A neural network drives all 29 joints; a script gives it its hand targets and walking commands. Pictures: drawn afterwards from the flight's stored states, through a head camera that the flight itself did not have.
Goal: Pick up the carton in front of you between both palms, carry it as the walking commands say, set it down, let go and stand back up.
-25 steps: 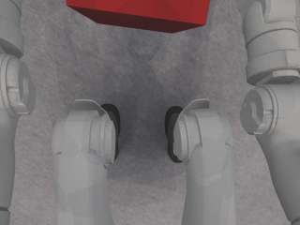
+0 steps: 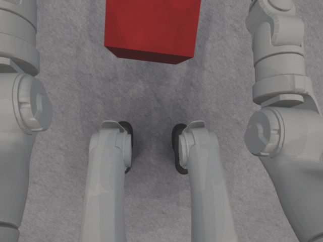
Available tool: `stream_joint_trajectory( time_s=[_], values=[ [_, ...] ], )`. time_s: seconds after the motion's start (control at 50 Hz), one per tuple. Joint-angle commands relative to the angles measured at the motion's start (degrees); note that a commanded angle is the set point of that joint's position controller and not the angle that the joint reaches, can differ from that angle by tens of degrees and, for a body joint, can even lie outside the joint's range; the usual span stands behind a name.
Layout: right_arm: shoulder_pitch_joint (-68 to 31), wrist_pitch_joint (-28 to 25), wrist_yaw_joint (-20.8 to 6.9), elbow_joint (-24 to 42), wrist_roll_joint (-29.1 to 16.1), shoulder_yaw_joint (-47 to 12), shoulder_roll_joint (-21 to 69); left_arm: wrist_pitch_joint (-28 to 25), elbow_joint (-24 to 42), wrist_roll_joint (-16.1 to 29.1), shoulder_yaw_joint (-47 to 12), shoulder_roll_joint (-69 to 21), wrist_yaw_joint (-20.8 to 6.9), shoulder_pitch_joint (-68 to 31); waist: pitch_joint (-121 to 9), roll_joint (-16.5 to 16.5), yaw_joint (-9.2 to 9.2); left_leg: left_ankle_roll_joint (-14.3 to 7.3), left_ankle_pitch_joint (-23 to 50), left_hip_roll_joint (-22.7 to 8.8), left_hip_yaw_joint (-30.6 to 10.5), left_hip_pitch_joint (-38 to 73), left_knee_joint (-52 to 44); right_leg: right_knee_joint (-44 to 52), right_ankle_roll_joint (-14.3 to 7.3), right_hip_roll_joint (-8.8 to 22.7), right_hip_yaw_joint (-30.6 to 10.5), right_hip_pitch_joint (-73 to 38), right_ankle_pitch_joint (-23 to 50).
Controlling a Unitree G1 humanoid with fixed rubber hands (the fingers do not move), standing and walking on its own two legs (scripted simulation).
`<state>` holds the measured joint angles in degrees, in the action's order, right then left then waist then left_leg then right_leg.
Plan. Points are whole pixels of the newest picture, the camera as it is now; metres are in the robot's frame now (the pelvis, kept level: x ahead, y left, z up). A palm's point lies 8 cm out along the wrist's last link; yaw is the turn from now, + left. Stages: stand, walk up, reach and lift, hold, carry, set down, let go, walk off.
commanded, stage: set down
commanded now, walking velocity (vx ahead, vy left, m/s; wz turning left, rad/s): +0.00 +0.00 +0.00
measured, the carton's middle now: (151, 21) +0.57 +0.02 -0.36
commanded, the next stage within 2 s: let go in 0.46 s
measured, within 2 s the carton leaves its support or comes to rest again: neither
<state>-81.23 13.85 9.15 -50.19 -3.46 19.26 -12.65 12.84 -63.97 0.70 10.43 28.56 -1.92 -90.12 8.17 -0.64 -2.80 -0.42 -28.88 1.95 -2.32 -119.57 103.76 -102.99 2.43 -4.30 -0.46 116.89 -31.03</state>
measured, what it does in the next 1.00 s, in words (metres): rises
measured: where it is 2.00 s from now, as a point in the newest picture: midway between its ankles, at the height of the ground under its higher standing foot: (153, 156)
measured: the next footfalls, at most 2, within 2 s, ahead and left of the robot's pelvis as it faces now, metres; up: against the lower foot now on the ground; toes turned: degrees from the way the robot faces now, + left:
none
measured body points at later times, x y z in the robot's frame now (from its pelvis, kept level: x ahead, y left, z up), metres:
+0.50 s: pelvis +0.03 +0.00 +0.14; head +0.36 +0.03 +0.44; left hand +0.61 +0.23 +0.04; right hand +0.58 -0.17 +0.04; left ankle +0.10 +0.11 -0.45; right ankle +0.10 -0.12 -0.45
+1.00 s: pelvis +0.08 -0.01 +0.25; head +0.30 +0.02 +0.64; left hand +0.45 +0.24 +0.13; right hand +0.44 -0.21 +0.14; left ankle +0.10 +0.11 -0.45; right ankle +0.10 -0.12 -0.45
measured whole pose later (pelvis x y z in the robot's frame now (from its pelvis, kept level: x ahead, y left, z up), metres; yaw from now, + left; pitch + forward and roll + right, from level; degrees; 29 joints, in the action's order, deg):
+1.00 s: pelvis +0.08 -0.01 +0.25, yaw +4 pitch +33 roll +0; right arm -24.3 4.7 -3.2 -34.6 2.5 10.8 -9.9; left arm 4.8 -38.4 -5.0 13.2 12.7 -1.8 -29.5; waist -4.2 -1.0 -2.3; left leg 0.2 -14.2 1.9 -3.3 -61.2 42.7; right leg -43.4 0.3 -1.9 -2.1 59.6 -16.4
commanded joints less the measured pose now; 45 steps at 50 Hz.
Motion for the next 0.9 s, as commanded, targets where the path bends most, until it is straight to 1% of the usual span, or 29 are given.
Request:
stream_joint_trajectory(
  time_s=[0.0, 0.08, 0.18, 0.28, 0.42, 0.48, 0.54, 0.6, 0.64, 0.68, 0.72, 0.78, 0.88],
  values=[
    [-14.38, -0.14, 0.09, 9.71, -0.71, -0.38, -7.64, 0.06, 9.85, 0.23, 0.37, 7.97, -0.02, -17.9, -74.27, 7.93, -0.47, 0.48, 22.76, 1.82, 3.04, 51.5, -11.04, 11.95, 0.49, -2.18, 6.58, -28.53, 17.71],
    [-12.49, 0.81, -0.15, 12.35, -1.31, -0.78, -8.17, 1.26, 12.79, 0.72, 0.29, 7.77, -0.31, -16.33, -77.86, 8.82, -0.88, 0.71, 27.84, 2.15, 2.71, 58.86, -14.9, 16.46, 0.47, -2.26, 6.58, -30.84, 20.67],
    [-8.8, 0.9, -0.98, 12.52, -0.51, -0.17, -6.96, 1.4, 12.95, 0.08, 1.31, 6.48, -1.06, -12.79, -75.68, 8.52, -1.24, 0.84, 30.65, 2.33, 2.26, 61.82, -20.66, 22.47, 0.64, -1.91, 5.87, -33.36, 23.48],
    [-5.24, 0.0, -1.91, 11.75, 1.3, 1.08, -5.02, 0.37, 11.34, -1.99, 3.44, 5.07, -1.81, -9.23, -71.57, 7.37, -1.25, 0.86, 31.59, 2.3, 1.85, 62.4, -27.15, 28.79, 1.13, -1.53, 5.1, -36.89, 25.47],
    [-1.98, -1.05, -2.99, 11.99, 3.75, 2.9, -3.13, -1.05, 10.04, -4.84, 6.11, 3.42, -2.68, -6.35, -67.46, 6.36, -1.15, 0.74, 32.7, 2.0, 1.3, 66.62, -35.97, 37.76, 1.7, -1.05, 4.56, -42.21, 27.08],
    [0.61, -1.43, -3.8, 12.1, 5.37, 3.45, -2.24, -1.48, 9.89, -7.02, 7.56, 2.08, -2.76, -3.7, -66.75, 6.14, -0.66, 0.79, 33.42, 1.82, 1.14, 69.34, -39.57, 41.3, 1.77, -0.8, 4.45, -44.55, 27.35],
    [5.97, -1.93, -4.95, 13.31, 7.2, 3.15, -2.2, -1.6, 11.92, -9.38, 8.95, 0.26, -2.05, 1.72, -69.75, 6.11, -0.09, 1.02, 37.54, 1.63, 0.8, 75.54, -42.73, 44.46, 1.53, -0.66, 4.54, -47.96, 29.5],
    [12.83, -2.55, -6.66, 15.59, 9.17, 1.84, -2.99, -1.59, 16.63, -10.93, 9.56, -2.64, -0.46, 9.46, -72.85, 5.92, 0.26, 1.42, 43.17, 1.52, 0.33, 83.1, -45.37, 47.13, 0.84, -0.6, 4.6, -50.8, 31.94],
    [18.34, -3.16, -7.94, 17.42, 10.08, 0.48, -3.66, -1.93, 20.66, -10.66, 9.16, -4.83, 0.64, 15.73, -73.86, 5.4, 0.19, 1.63, 46.05, 1.43, 0.12, 87.01, -47.08, 48.89, 0.24, -0.48, 4.33, -53.33, 33.6],
    [23.66, -4.04, -9.1, 19.38, 10.24, -0.81, -4.19, -2.73, 24.77, -9.76, 8.19, -6.67, 1.35, 21.71, -73.07, 4.86, -0.06, 1.72, 47.07, 1.31, 0.03, 88.72, -48.94, 50.71, -0.27, -0.22, 3.76, -56.04, 35.12],
    [28.23, -4.9, -10.07, 20.75, 9.83, -2.14, -4.34, -3.67, 28.13, -8.69, 7.12, -7.87, 1.6, 26.56, -70.73, 4.37, -0.14, 1.67, 46.08, 1.21, 0.14, 88.76, -50.98, 52.62, -0.53, 0.12, 3.11, -59.15, 36.1],
    [35.06, -6.19, -11.08, 21.64, 8.5, -4.12, -3.78, -5.19, 31.47, -7.31, 5.85, -8.58, 1.28, 33.62, -65.99, 3.78, 0.08, 1.44, 42.5, 1.07, 0.4, 87.11, -54.22, 55.34, -0.57, 0.72, 2.0, -65.0, 36.9],
    [47.01, -8.75, -12.1, 20.8, 6.38, -6.6, -2.09, -7.7, 31.83, -6.12, 4.27, -9.78, 0.41, 47.15, -57.79, 3.01, 0.65, 1.17, 37.17, 0.84, 0.64, 85.4, -59.01, 59.47, -0.3, 1.7, 0.28, -73.79, 37.01]
  ],
)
